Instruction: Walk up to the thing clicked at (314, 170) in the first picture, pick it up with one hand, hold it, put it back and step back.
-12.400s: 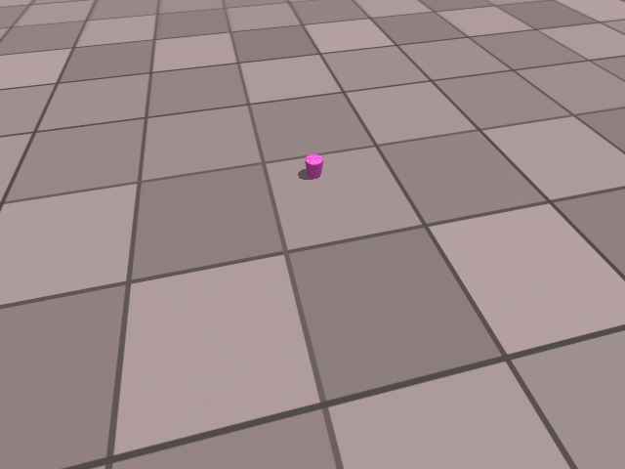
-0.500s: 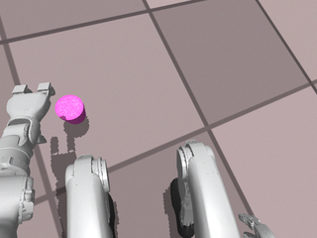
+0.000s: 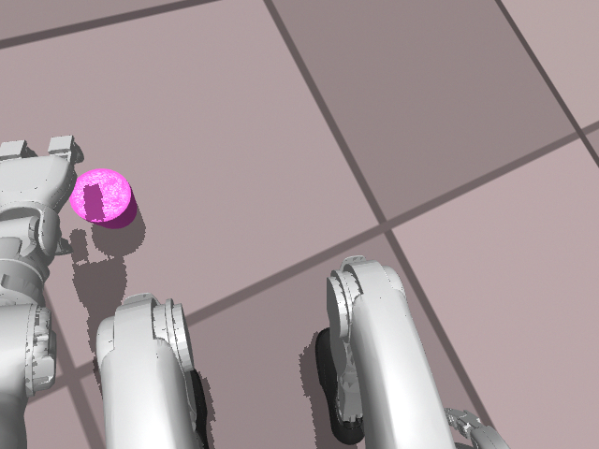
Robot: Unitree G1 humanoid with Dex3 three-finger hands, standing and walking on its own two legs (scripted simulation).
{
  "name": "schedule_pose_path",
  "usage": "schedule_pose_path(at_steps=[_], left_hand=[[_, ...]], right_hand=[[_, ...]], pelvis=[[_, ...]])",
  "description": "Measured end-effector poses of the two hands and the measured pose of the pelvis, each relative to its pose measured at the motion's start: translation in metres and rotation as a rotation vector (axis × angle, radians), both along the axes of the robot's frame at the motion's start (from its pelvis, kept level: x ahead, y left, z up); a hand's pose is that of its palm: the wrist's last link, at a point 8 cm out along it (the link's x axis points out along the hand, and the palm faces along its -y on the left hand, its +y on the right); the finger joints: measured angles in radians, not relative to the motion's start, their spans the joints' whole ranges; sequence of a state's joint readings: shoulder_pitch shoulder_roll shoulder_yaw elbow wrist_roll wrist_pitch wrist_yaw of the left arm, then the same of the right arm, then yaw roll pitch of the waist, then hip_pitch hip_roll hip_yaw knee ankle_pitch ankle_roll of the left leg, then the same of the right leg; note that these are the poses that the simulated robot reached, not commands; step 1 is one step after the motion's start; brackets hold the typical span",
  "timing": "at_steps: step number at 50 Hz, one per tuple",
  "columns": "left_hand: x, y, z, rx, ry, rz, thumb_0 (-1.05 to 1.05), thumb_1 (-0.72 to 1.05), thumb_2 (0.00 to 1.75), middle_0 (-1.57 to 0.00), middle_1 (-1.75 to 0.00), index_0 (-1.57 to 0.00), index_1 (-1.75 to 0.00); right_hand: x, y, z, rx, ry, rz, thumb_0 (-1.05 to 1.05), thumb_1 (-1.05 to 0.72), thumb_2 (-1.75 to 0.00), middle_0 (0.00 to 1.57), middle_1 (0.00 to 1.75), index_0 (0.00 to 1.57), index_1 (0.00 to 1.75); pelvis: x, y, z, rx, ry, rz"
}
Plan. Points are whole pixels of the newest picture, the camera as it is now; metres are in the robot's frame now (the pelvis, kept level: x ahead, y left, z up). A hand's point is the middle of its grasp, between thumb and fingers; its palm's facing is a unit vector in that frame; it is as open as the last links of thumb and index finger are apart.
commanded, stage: rise first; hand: left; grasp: from above
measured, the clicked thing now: (109, 203) +0.50 +0.25 -0.29
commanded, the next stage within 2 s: approach in 1.88 s
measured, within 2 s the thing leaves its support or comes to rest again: neither
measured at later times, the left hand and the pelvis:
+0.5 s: hand (60, 209) +0.46 +0.28 -0.18, palm faces -0.44 -0.06 -0.90, open 14.1 cm; pelvis +0.00 +0.00 -0.01, yaw -1 degrees
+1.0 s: hand (53, 206) +0.47 +0.29 -0.19, palm faces -0.43 -0.06 -0.90, open 14.2 cm; pelvis +0.00 +0.00 -0.02, yaw -2 degrees
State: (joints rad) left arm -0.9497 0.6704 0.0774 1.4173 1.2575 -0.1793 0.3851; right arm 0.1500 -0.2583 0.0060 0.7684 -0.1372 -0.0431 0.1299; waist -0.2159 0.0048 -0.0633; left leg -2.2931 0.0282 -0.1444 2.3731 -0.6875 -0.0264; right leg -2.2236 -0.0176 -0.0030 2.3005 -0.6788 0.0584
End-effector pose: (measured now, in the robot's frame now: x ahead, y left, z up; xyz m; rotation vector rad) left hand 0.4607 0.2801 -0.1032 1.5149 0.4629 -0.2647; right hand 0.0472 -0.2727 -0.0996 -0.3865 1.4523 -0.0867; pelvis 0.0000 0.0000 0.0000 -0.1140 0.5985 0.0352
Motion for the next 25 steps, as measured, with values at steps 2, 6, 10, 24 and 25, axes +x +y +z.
schedule_pose_path(at_steps=[2,6,10,24,25], left_hand=[[0.001,-0.001,-0.002,-0.001,0.002,0.000,0.00,-0.50,0.98,-0.07,-1.04,-0.09,-1.03],[0.002,-0.001,-0.005,-0.003,0.004,0.001,0.00,-0.50,0.98,-0.07,-1.05,-0.09,-1.03],[0.004,-0.001,-0.008,-0.009,0.003,-0.001,0.00,-0.50,0.98,-0.07,-1.05,-0.09,-1.04],[0.007,0.000,-0.017,-0.009,-0.008,-0.002,0.00,-0.52,1.00,-0.07,-1.04,-0.08,-1.04],[0.007,0.001,-0.018,-0.007,-0.009,-0.001,0.00,-0.52,1.00,-0.07,-1.04,-0.08,-1.03]], right_hand=[[-0.002,-0.001,0.000,0.000,0.008,-0.001,0.00,-0.90,-0.90,0.20,0.30,0.20,0.30],[-0.005,-0.003,-0.001,-0.001,0.020,0.004,0.00,-0.90,-0.90,0.20,0.30,0.20,0.30],[-0.006,-0.004,-0.001,-0.003,0.027,0.011,0.00,-0.91,-0.90,0.20,0.30,0.20,0.30],[-0.004,-0.003,-0.004,-0.009,0.021,0.033,0.00,-0.91,-0.91,0.20,0.30,0.20,0.30],[-0.004,-0.003,-0.004,-0.009,0.021,0.033,0.00,-0.91,-0.91,0.20,0.30,0.20,0.30]], pelvis=[[0.001,0.000,-0.001,0.000,0.000,-0.001],[0.001,-0.001,-0.003,-0.001,0.000,-0.002],[0.001,-0.001,-0.005,-0.003,-0.002,-0.004],[0.001,0.000,-0.011,-0.011,-0.006,-0.006],[0.001,0.000,-0.012,-0.011,-0.006,-0.007]])
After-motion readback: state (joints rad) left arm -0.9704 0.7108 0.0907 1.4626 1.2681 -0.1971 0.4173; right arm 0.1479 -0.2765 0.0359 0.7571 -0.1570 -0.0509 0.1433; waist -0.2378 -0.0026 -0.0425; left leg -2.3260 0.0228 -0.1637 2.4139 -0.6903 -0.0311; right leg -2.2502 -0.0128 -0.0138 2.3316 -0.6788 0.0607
